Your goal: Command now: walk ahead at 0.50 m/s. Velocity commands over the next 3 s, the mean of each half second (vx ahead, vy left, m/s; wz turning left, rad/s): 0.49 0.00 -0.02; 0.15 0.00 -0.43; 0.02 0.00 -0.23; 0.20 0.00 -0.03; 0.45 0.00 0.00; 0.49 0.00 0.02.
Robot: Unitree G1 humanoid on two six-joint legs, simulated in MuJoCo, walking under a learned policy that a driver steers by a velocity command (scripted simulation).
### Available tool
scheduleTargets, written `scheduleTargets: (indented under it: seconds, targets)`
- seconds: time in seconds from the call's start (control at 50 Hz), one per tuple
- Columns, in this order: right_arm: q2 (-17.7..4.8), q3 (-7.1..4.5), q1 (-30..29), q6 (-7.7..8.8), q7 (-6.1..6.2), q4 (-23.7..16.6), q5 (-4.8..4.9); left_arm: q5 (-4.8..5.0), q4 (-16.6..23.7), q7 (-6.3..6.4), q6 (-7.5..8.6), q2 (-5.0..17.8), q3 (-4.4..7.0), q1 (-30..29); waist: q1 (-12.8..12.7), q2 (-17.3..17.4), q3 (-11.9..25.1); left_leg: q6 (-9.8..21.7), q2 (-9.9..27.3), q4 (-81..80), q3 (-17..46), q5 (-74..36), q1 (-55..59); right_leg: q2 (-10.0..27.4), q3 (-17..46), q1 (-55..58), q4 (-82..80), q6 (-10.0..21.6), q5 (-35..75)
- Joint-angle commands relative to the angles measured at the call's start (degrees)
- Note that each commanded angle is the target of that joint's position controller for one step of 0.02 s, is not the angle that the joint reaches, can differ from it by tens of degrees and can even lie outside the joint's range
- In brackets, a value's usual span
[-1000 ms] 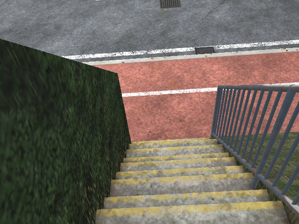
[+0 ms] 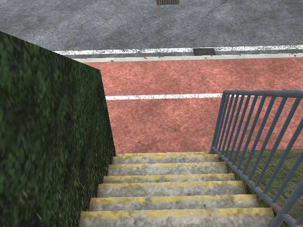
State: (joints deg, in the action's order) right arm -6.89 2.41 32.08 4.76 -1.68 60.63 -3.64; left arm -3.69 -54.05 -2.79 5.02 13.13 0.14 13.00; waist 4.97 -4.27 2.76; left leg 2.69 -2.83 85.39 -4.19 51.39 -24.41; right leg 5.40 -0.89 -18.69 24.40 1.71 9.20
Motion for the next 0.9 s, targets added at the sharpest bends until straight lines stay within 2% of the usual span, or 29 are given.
scheduleTargets:
  seconds: [0.02,0.04,0.06,0.08,0.1,0.12,0.16,0.2,0.24,0.3,0.38,0.42,0.46,0.48,0.5,0.52,0.56,0.58,0.6,0.62,0.66,0.7,0.74,0.78,0.8,0.84,0.86,0.88,0.9]
  targets:
    - [-6.67,-3.08,17.19,-0.30,-5.62,1.61,-1.75,-1.67,-8.33,-0.08,0.63,18.34,6.61,32.57,-9.92,-12.19,13.11,1.88,-2.47,35.06,10.06,-7.42,-30.53,9.81,5.08,54.68,16.73,19.05,44.54]
    - [-10.20,-3.91,2.64,1.00,-6.09,-8.97,2.55,-3.40,-8.35,-2.43,0.10,19.83,7.39,33.41,-15.37,-7.77,10.72,-0.23,-4.24,41.15,5.18,-3.16,-55.06,19.81,23.31,55.83,9.75,27.01,28.86]
    - [-11.18,-4.21,-9.09,1.47,-4.52,-11.28,4.08,-4.68,-9.45,-2.37,-0.28,16.61,7.52,31.30,-16.95,1.24,-2.23,0.19,1.73,35.66,7.24,-9.19,-65.57,22.77,28.39,44.22,4.80,25.07,7.88]
    - [-7.63,-2.82,-10.70,1.22,-3.26,-10.88,2.83,-5.36,-10.12,-2.58,-0.89,7.72,4.72,27.93,-12.52,8.56,-5.21,3.25,7.96,25.05,10.98,-20.92,-63.75,19.27,23.34,31.98,4.12,19.77,-10.78]
    - [-6.59,-2.82,-5.15,0.51,-1.90,-7.72,1.97,-3.04,-10.48,-2.43,-1.58,2.64,2.60,25.72,-6.81,5.13,-7.52,3.87,10.25,20.06,11.65,-27.25,-51.81,19.33,25.67,13.50,2.22,21.15,-13.17]
    - [-1.05,-0.66,-3.94,-0.77,-1.29,-6.84,-1.47,-3.94,-9.06,-0.96,-0.67,-7.28,-0.31,20.56,-3.98,4.96,-13.44,4.74,15.26,0.38,15.46,-48.83,-49.39,15.36,20.20,1.54,0.19,16.92,-15.15]
    - [-2.93,-1.03,-6.68,-2.28,-3.15,-4.58,-2.47,-0.75,-7.78,0.54,0.81,-7.44,-1.47,16.18,-5.41,3.25,-13.28,4.22,11.49,-13.67,6.28,-68.45,-31.84,7.36,10.36,-19.89,0.87,16.03,-29.27]
    - [-2.58,0.06,-8.53,-2.05,-5.49,-6.12,-3.18,-2.95,-8.60,1.42,2.88,-4.15,-2.19,16.80,-4.65,0.76,-9.32,1.80,9.98,-15.50,6.09,-83.96,-21.18,3.70,8.23,-27.86,6.93,14.60,-28.38]
    - [-6.41,-0.08,-14.31,-1.32,-4.94,-8.16,-3.67,-3.38,-7.98,2.54,4.00,-0.02,-2.30,17.25,-6.36,3.72,-6.28,0.80,9.46,-31.67,6.16,-93.57,-17.11,2.84,7.40,-24.48,11.48,12.18,-32.00]
    - [-11.38,-1.56,-19.28,-1.34,-2.90,-9.43,-3.78,-2.28,-4.93,2.41,3.83,1.36,-3.12,12.14,-4.69,1.07,-6.59,-2.11,6.45,-34.66,2.80,-81.70,1.16,2.36,7.15,-31.19,15.02,11.22,-41.99]
    - [-8.17,-0.09,-31.48,-2.13,-3.54,-12.17,-4.32,0.13,-8.00,4.05,1.26,3.77,-1.80,26.46,-15.05,2.50,-10.79,-1.42,8.65,-67.64,5.90,-67.51,-15.69,7.39,22.34,2.37,25.80,13.87,-36.08]
    - [-8.72,-0.28,-32.56,-1.38,-2.77,-12.53,-2.45,0.69,-6.90,4.40,-0.30,4.50,-0.82,26.70,-16.36,2.72,-9.66,-0.54,8.27,-75.24,5.77,-64.03,-8.71,5.19,24.03,4.34,29.81,12.80,-27.87]
    - [-12.34,-2.50,-2.81,0.51,-3.20,-1.83,0.58,-1.03,-7.59,-0.03,-2.74,5.02,-1.18,20.80,-3.82,8.79,-2.58,0.78,9.88,-81.69,1.32,-83.22,29.27,-1.94,15.39,-10.82,55.83,7.61,-25.69]
    - [-17.04,-5.17,15.03,0.82,-2.87,2.48,-0.71,-1.72,-11.02,-4.02,-3.18,0.79,-1.81,27.05,1.58,17.63,4.95,7.34,15.37,-69.28,3.25,-97.62,56.76,-9.03,8.43,-29.88,78.89,0.51,-42.01]
    - [-23.84,-7.06,10.77,0.52,-3.77,-1.62,-1.55,2.90,-8.17,-5.15,-2.20,0.48,0.18,28.43,-1.51,22.06,10.22,12.16,21.92,-48.32,5.64,-127.52,65.21,-11.26,2.08,-45.43,98.94,-1.07,-57.92]
    - [-23.80,-7.37,7.23,-0.26,-3.88,-2.63,-2.37,3.43,-4.19,-5.61,-0.84,0.66,0.78,24.28,-2.68,16.47,15.12,16.60,27.69,-46.73,7.53,-133.22,64.49,-8.26,-0.81,-47.91,95.94,-1.78,-58.69]
    - [-17.10,-6.05,-2.56,-1.83,-4.00,-5.19,-1.19,4.35,3.80,-3.87,0.06,-1.00,-0.84,11.59,-3.09,7.55,6.50,16.16,31.35,-54.48,12.11,-100.64,44.53,-1.15,2.79,-52.65,87.29,-2.29,-53.27]
    - [-9.93,-3.31,-7.64,-1.71,-4.05,-5.38,-1.72,6.07,0.88,-4.25,0.17,-3.70,-2.53,13.62,-8.02,2.93,3.19,7.01,26.07,-56.96,3.64,-105.52,33.63,0.32,3.72,-45.29,85.16,-2.82,-47.83]
    - [-6.25,-2.89,-5.74,-0.64,-2.46,-4.42,-0.94,4.87,-0.64,-3.33,0.25,-4.91,-1.79,18.93,-9.82,5.48,-2.67,10.97,26.05,-56.89,3.68,-94.04,14.66,4.56,7.17,-38.66,67.53,-2.96,-30.03]
    - [-7.20,-2.73,-5.49,0.20,-0.87,-4.29,-1.01,3.65,-1.07,-3.13,-0.37,-3.06,-0.90,19.29,-10.00,9.43,-7.82,9.81,24.03,-59.36,3.13,-91.59,7.35,3.51,4.96,-35.76,63.60,-3.32,-26.23]
    - [-8.86,-1.64,-13.46,2.36,0.42,-6.17,-0.97,1.71,-5.70,-4.76,-1.22,-2.31,0.71,22.00,-13.19,4.56,-6.32,5.64,16.12,-54.90,-6.25,-77.48,-14.17,1.37,0.30,-14.76,49.47,-4.34,2.93]
    - [-15.60,-3.06,-18.43,3.75,0.56,-7.47,-3.14,-0.26,-7.82,-5.20,-0.04,-0.31,2.47,23.98,-14.98,11.75,-1.96,3.27,13.41,-50.84,-7.13,-78.61,-18.26,-3.28,-4.33,-4.18,57.97,-4.02,-1.50]
    - [-19.32,-4.19,-23.73,3.65,0.10,-9.94,-4.00,-0.74,-4.86,-2.54,0.73,2.85,4.86,22.74,-16.28,9.10,-0.89,5.70,19.37,-45.79,-4.24,-82.38,-16.26,-5.06,-5.67,-2.08,64.19,-4.26,-14.49]
    - [-23.02,-6.78,-23.32,2.89,1.22,-10.44,-2.46,-1.23,3.62,1.60,0.76,3.04,5.37,12.46,-12.96,8.98,-0.52,9.81,27.97,-40.94,1.70,-90.69,-0.20,-3.39,-2.34,-14.10,61.31,-3.68,-31.92]
    - [-22.24,-7.79,-19.01,1.87,2.62,-8.84,0.16,-1.08,10.17,2.33,1.26,2.16,4.49,-4.57,-5.36,5.27,-5.31,9.36,31.15,-46.60,5.90,-82.80,16.24,1.92,-0.14,-31.69,33.98,-4.03,-42.99]
    - [-19.17,-9.06,-2.70,0.49,4.81,-3.14,2.79,0.91,9.99,5.19,1.06,-1.17,3.68,-0.89,-1.06,6.25,0.40,9.97,29.89,-36.84,8.64,-81.12,27.50,-2.99,-4.79,-24.52,22.40,-2.70,-30.63]
    - [-16.18,-8.76,-6.32,0.96,4.07,-7.55,2.23,1.70,6.14,5.98,1.38,3.14,4.66,13.31,-6.19,-5.73,10.14,6.55,21.82,-22.90,-0.01,-73.64,13.09,-3.02,0.19,2.99,18.78,5.00,1.85]
    - [-12.44,-7.21,-16.71,1.65,3.23,-15.64,-0.40,0.47,4.56,6.43,1.66,13.79,7.29,22.71,-10.57,-20.79,17.24,-4.91,3.95,3.65,-5.58,-9.47,-16.04,7.56,28.17,26.07,10.51,23.74,34.47]
    - [-12.57,-6.60,-33.11,1.73,1.52,-21.76,3.48,-2.71,1.85,2.84,2.95,16.24,7.66,33.60,-19.66,-4.21,6.96,-6.98,-0.31,3.61,6.64,1.37,-38.82,13.14,39.82,32.76,9.56,26.39,42.19]
